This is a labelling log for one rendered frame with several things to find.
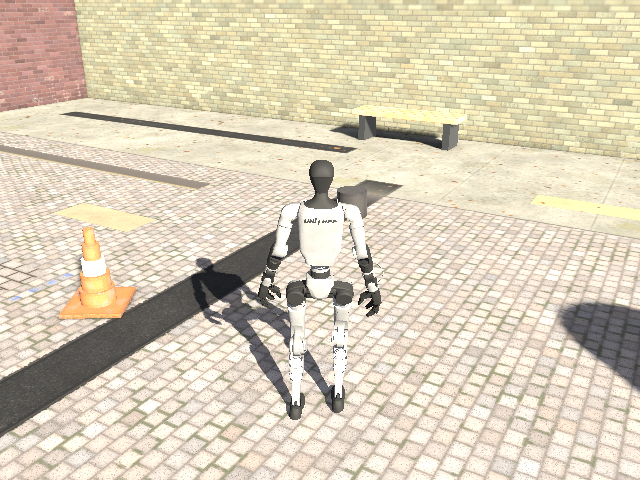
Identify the robot left upper arm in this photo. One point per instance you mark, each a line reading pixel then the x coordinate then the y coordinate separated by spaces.
pixel 288 213

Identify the robot right hand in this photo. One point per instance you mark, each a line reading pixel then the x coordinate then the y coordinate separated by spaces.
pixel 375 301

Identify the robot right forearm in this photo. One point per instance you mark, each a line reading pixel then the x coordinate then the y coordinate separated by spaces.
pixel 368 272

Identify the robot right upper arm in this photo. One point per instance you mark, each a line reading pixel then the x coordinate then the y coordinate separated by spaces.
pixel 353 214

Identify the robot left hand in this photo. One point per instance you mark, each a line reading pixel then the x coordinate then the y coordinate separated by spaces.
pixel 264 292

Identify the robot left thigh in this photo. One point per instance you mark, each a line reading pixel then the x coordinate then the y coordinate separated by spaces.
pixel 296 304

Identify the humanoid robot torso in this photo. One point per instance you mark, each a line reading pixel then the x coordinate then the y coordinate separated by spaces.
pixel 320 241

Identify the robot left forearm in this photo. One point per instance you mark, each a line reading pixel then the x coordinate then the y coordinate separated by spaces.
pixel 271 268

